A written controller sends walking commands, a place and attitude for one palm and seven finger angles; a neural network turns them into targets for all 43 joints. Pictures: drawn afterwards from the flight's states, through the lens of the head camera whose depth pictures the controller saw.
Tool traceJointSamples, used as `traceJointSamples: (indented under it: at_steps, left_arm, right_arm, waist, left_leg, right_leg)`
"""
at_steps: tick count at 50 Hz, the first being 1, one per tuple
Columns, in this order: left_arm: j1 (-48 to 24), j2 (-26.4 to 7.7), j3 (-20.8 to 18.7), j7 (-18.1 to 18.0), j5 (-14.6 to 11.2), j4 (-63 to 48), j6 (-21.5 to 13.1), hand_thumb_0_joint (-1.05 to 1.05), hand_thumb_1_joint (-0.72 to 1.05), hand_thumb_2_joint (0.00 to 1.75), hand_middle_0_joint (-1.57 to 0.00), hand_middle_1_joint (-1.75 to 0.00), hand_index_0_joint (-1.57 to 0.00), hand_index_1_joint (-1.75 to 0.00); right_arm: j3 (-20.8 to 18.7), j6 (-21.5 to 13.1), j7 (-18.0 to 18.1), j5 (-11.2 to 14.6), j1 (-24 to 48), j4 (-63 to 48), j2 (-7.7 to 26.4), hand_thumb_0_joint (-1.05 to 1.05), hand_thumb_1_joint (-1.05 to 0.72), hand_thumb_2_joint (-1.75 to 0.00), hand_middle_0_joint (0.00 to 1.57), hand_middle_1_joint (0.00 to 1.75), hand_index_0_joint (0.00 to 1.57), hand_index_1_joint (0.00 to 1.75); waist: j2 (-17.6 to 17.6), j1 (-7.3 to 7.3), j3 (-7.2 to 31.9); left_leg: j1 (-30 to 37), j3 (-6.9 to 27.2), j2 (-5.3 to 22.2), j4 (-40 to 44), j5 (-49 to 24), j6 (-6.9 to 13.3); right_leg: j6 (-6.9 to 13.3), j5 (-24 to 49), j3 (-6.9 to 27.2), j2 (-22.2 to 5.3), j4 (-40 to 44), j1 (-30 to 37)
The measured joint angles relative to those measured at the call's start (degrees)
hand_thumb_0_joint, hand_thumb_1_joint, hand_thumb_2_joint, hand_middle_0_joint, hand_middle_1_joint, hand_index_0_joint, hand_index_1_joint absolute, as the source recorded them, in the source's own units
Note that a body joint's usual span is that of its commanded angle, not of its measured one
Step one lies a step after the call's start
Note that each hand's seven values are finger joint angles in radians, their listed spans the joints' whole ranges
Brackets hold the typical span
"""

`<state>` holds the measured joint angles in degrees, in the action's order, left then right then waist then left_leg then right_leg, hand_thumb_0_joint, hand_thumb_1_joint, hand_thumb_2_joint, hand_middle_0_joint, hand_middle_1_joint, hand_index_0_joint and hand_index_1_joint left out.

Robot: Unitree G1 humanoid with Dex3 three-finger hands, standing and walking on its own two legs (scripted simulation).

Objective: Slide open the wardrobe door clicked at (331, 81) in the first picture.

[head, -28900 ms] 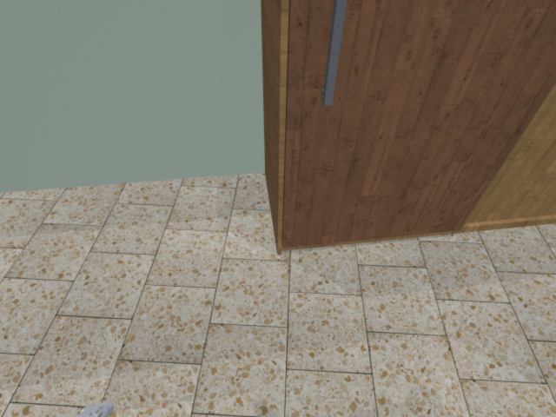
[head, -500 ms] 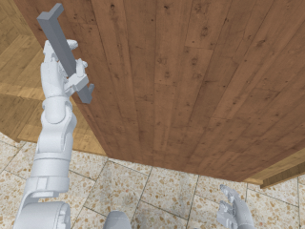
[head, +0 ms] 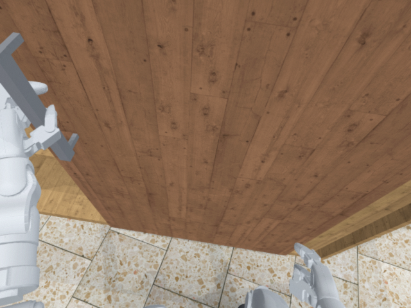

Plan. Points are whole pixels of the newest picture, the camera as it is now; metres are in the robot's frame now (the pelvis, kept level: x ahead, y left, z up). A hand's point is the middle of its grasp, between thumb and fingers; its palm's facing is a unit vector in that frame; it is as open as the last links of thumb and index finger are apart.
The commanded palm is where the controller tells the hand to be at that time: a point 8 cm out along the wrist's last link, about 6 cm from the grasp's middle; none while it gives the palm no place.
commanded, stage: stop walking and hold the door there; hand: left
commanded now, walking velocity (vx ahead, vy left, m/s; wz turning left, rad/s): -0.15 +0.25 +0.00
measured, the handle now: (45, 108) +0.38 +0.37 +0.12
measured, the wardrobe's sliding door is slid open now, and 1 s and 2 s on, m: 0.66 0.66 0.66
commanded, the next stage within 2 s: none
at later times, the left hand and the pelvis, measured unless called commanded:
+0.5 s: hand (48, 128) +0.34 +0.34 +0.12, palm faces +0.56 -0.81 -0.20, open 6.5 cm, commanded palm +0.29 +0.37 +0.09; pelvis -0.04 +0.00 -0.02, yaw -3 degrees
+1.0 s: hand (49, 127) +0.33 +0.34 +0.12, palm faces +0.49 -0.85 -0.21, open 6.0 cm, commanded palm +0.29 +0.37 +0.09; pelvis -0.09 +0.02 -0.02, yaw -7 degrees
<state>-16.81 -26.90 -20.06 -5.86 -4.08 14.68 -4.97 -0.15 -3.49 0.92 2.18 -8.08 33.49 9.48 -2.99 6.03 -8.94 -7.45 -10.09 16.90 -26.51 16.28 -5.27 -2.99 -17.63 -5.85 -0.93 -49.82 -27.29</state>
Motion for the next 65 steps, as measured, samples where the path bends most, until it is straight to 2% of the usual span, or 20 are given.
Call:
traceJointSamples:
  at_steps: [2,4,6,8,11,14,18,24,26,28,30,32,38,42,46,49,53,56,59,65]
  left_arm:
    - [1.02,-1.62,-2.21,0.1,-0.76,3.81,-0.08,-0.1,0.64,0.8,-0.41,-1.38,-0.26,-1.34]
    - [0.96,-3.7,-4.55,0.11,-0.47,7.97,0.35,-0.13,0.61,0.81,-0.41,-1.34,-0.25,-1.35]
    - [1.31,-4.06,-7.85,-0.57,0.87,12.44,-0.41,-0.16,0.6,0.8,-0.41,-1.34,-0.24,-1.36]
    - [1.59,-3.24,-10.74,-0.98,0.45,16.56,-0.9,-0.16,0.6,0.79,-0.4,-1.31,-0.24,-1.36]
    - [0.37,-3.03,-13.28,-1.04,0.55,21.04,-0.82,-0.16,0.6,0.78,-0.39,-1.28,-0.26,-1.36]
    - [-1.2,-4.26,-14.45,-0.48,1.7,25.01,-2.22,-0.15,0.6,0.78,-0.38,-1.28,-0.28,-1.36]
    - [-3.18,-5.7,-13.91,-0.17,2.56,27.52,-2.98,-0.14,0.6,0.78,-0.38,-1.31,-0.3,-1.35]
    - [-5.41,-5.55,-11.41,0.51,3.16,27.85,-4.99,-0.13,0.59,0.79,-0.4,-1.36,-0.32,-1.34]
    - [-5.65,-5.65,-10.27,0.14,2.94,27.39,-5.23,-0.12,0.6,0.79,-0.41,-1.37,-0.31,-1.34]
    - [-5.31,-5.62,-9.28,-0.49,3.02,27.67,-4.77,-0.12,0.61,0.78,-0.39,-1.36,-0.3,-1.33]
    - [-5.67,-5.49,-7.88,-0.58,3.37,28.63,-4.2,-0.11,0.62,0.77,-0.37,-1.36,-0.3,-1.34]
    - [-6.23,-5.58,-6.44,-0.21,3.34,29.0,-3.42,-0.1,0.63,0.76,-0.36,-1.36,-0.31,-1.34]
    - [-7.05,-7.85,-4.67,-0.06,2.81,28.81,-2.29,-0.11,0.65,0.77,-0.34,-1.36,-0.3,-1.36]
    - [-8.76,-10.36,-6.9,0.24,2.36,31.25,-1.83,-0.11,0.66,0.79,-0.34,-1.34,-0.28,-1.37]
    - [-11.74,-9.95,-9.18,0.37,2.45,36.75,-2.14,-0.1,0.66,0.79,-0.33,-1.32,-0.3,-1.36]
    - [-14.28,-9.29,-8.8,1.52,2.98,39.97,-2.53,-0.1,0.64,0.8,-0.33,-1.32,-0.34,-1.37]
    - [-15.17,-8.12,-6.9,2.72,2.97,41.17,-2.96,-0.12,0.64,0.82,-0.35,-1.35,-0.38,-1.38]
    - [-13.84,-8.37,-5.34,2.11,2.31,40.35,-3.46,-0.12,0.66,0.83,-0.37,-1.36,-0.4,-1.38]
    - [-13.45,-8.51,-5.62,1.29,1.68,38.98,-3.03,-0.13,0.67,0.82,-0.37,-1.35,-0.39,-1.39]
    - [-16.23,-9.61,-5.74,0.55,0.87,37.84,-1.82,-0.13,0.67,0.81,-0.37,-1.32,-0.34,-1.39]
  right_arm:
    - [0.66,-1.01,0.35,0.17,-0.59,-0.32,0.6,0.0,-0.9,-0.9,0.2,0.3,0.21,0.3]
    - [1.23,-1.56,0.57,0.42,-1.49,-0.73,1.36,0.0,-0.9,-0.9,0.21,0.3,0.21,0.3]
    - [1.21,-0.89,1.42,0.28,0.2,0.44,4.11,0.0,-0.9,-0.9,0.21,0.3,0.21,0.3]
    - [0.05,0.02,2.63,0.35,2.65,2.26,7.15,0.0,-0.9,-0.9,0.21,0.3,0.21,0.3]
    - [-1.54,0.6,3.24,0.98,3.54,4.98,9.75,0.0,-0.91,-0.9,0.2,0.3,0.21,0.3]
    - [-1.76,1.2,3.33,1.15,2.11,7.17,10.62,0.01,-0.91,-0.9,0.2,0.3,0.2,0.3]
    - [-1.82,0.87,3.32,0.97,-1.77,8.62,11.19,0.01,-0.91,-0.9,0.2,0.3,0.2,0.3]
    - [-2.26,0.36,3.41,0.14,-7.23,9.22,12.05,0.01,-0.91,-0.9,0.2,0.3,0.2,0.3]
    - [-2.28,0.88,3.51,0.09,-7.73,9.27,11.05,0.01,-0.91,-0.9,0.2,0.3,0.2,0.3]
    - [-1.91,1.27,3.53,0.21,-9.24,8.78,9.19,0.01,-0.91,-0.9,0.2,0.3,0.2,0.3]
    - [-1.28,1.33,3.56,0.33,-11.37,8.58,7.12,0.01,-0.91,-0.9,0.2,0.3,0.2,0.3]
    - [-0.27,1.55,3.4,0.44,-12.94,8.9,5.27,0.01,-0.91,-0.9,0.2,0.3,0.2,0.3]
    - [2.63,1.92,3.21,-0.08,-13.08,9.0,1.49,0.01,-0.9,-0.9,0.2,0.3,0.21,0.3]
    - [3.55,2.07,2.98,-0.26,-10.19,8.2,1.47,0.01,-0.9,-0.89,0.21,0.3,0.21,0.3]
    - [2.45,2.4,3.39,0.33,-8.41,8.26,4.54,0.01,-0.9,-0.89,0.21,0.31,0.21,0.3]
    - [1.41,2.81,4.0,0.72,-8.59,9.31,6.97,0.01,-0.9,-0.89,0.21,0.3,0.21,0.3]
    - [0.38,2.98,4.91,0.49,-9.38,9.78,9.78,0.01,-0.9,-0.9,0.2,0.3,0.21,0.3]
    - [-0.41,3.17,5.43,0.43,-9.05,8.97,9.54,0.01,-0.91,-0.9,0.2,0.3,0.21,0.3]
    - [-0.21,2.4,5.64,-0.04,-8.72,7.53,8.15,0.01,-0.91,-0.9,0.2,0.3,0.2,0.3]
    - [1.8,0.68,4.83,0.46,-9.18,6.19,5.35,0.0,-0.9,-0.9,0.2,0.3,0.21,0.3]
  waist:
    - [-0.27,-0.67,1.02]
    - [1.1,-1.75,2.35]
    - [-0.62,-2.89,3.06]
    - [-3.56,-4.81,2.43]
    - [-3.3,-6.5,1.86]
    - [-0.86,-8.06,2.59]
    - [2.51,-8.69,4.54]
    - [4.05,-9.61,8.27]
    - [4.84,-9.61,7.92]
    - [4.54,-9.51,8.52]
    - [3.64,-9.89,9.71]
    - [3.2,-9.36,10.54]
    - [3.51,-7.61,10.63]
    - [3.65,-7.81,9.16]
    - [0.42,-9.17,8.01]
    - [0.65,-8.52,8.59]
    - [1.7,-8.19,9.28]
    - [3.81,-7.75,9.61]
    - [3.78,-8.51,8.65]
    - [3.99,-7.07,5.47]
  left_leg:
    - [0.53,-0.72,-0.23,-1.42,1.08,-0.95]
    - [-1.1,-0.76,-1.68,-7.15,3.83,-0.79]
    - [-6.0,4.3,-4.33,-19.04,10.88,1.76]
    - [-10.95,8.92,-8.98,-29.49,15.05,2.89]
    - [-16.48,10.11,-15.35,-40.67,14.17,3.01]
    - [-18.88,9.52,-17.33,-42.3,11.4,3.12]
    - [-17.22,9.02,-17.03,-33.89,10.3,3.93]
    - [-6.93,8.76,-15.24,-9.11,6.52,5.47]
    - [-6.42,7.86,-15.14,-7.54,1.4,5.23]
    - [-5.79,7.16,-14.08,-5.9,0.18,5.53]
    - [-5.7,7.87,-13.11,-3.41,-1.27,5.9]
    - [-5.72,8.07,-12.4,-1.26,-2.8,5.83]
    - [-7.97,5.95,-11.7,-0.44,-4.29,5.29]
    - [-11.24,4.31,-11.92,-4.2,-3.37,4.86]
    - [-13.51,6.22,-11.41,-9.23,1.13,5.19]
    - [-14.75,7.7,-12.9,-14.54,6.89,5.79]
    - [-11.38,6.2,-13.72,-8.82,-2.13,6.17]
    - [-10.4,4.27,-14.93,-8.45,-1.39,7.03]
    - [-9.99,4.66,-14.89,-5.83,-2.51,7.19]
    - [-10.8,5.03,-13.84,-4.05,-4.74,6.03]
  right_leg:
    - [0.32,3.59,-1.2,0.48,8.61,3.57]
    - [1.1,13.65,-1.61,-0.12,18.11,8.17]
    - [4.29,7.2,-1.07,-0.28,15.54,7.2]
    - [4.59,4.64,-0.41,-0.33,13.67,6.02]
    - [3.78,6.26,1.13,-1.89,14.53,5.75]
    - [3.98,7.83,1.56,-2.99,16.56,6.22]
    - [3.82,10.34,2.36,-3.56,19.23,6.17]
    - [2.56,13.46,2.57,-2.68,21.17,4.34]
    - [2.38,6.6,3.49,-2.27,17.77,3.15]
    - [2.63,-0.19,4.71,-0.16,8.12,1.14]
    - [2.43,-0.93,4.64,1.33,0.02,0.54]
    - [2.0,-0.97,3.84,1.72,-1.28,2.31]
    - [1.91,-4.7,1.7,1.74,13.04,11.76]
    - [3.48,2.52,1.18,1.89,24.66,16.73]
    - [4.69,1.23,0.16,2.79,22.32,15.79]
    - [4.4,-0.06,0.13,2.08,20.76,15.82]
    - [3.31,-2.18,0.26,0.63,17.53,16.29]
    - [2.73,-5.93,3.07,-0.29,12.36,14.2]
    - [2.54,-9.63,4.15,0.56,6.27,10.83]
    - [2.03,-1.8,2.78,0.08,18.24,12.05]
